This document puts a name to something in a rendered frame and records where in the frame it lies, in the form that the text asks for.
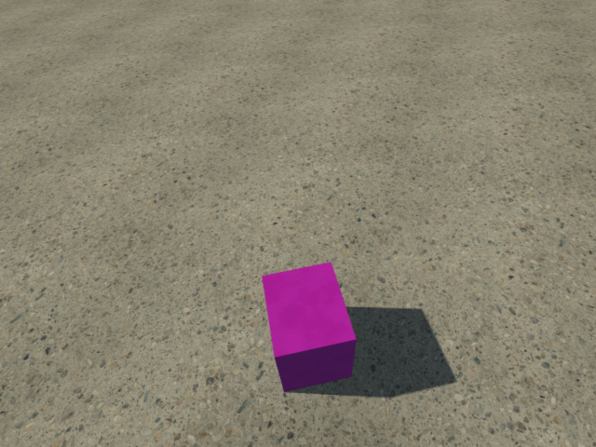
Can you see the carton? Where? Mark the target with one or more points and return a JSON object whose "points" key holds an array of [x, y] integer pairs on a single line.
{"points": [[312, 336]]}

